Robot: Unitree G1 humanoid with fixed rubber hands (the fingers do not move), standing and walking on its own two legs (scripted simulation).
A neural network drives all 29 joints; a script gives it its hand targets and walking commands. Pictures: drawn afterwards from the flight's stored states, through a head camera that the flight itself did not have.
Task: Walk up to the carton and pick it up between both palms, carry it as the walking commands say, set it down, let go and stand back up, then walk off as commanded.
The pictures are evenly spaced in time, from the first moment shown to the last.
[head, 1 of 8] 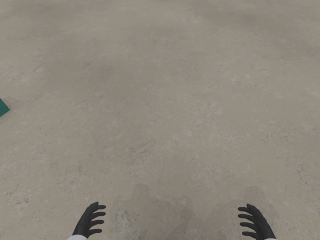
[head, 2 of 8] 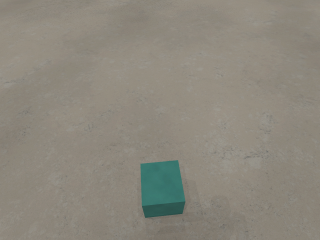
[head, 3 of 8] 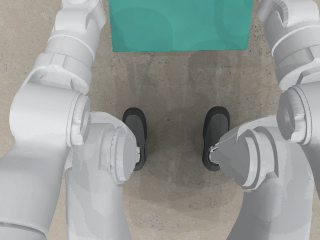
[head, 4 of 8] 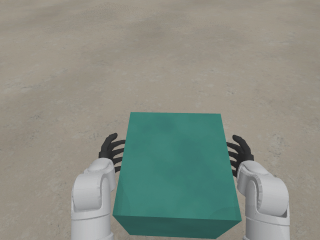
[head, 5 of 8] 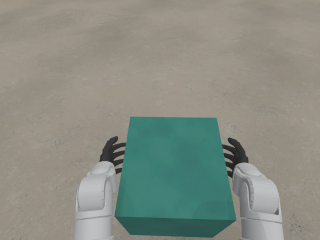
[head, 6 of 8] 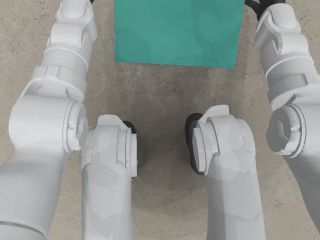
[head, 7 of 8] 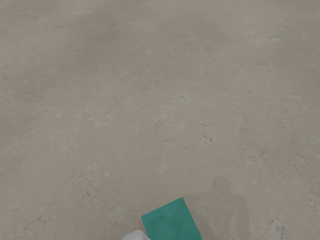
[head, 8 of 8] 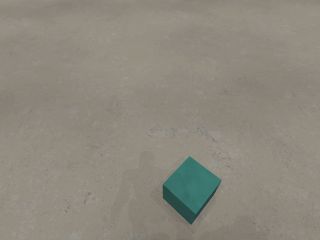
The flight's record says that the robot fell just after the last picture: no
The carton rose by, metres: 0.69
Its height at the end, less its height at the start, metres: +0.00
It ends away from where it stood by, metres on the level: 0.75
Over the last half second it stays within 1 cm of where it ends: yes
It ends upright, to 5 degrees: yes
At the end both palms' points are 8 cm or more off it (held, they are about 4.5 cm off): yes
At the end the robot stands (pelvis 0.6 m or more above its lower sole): yes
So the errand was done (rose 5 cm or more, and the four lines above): yes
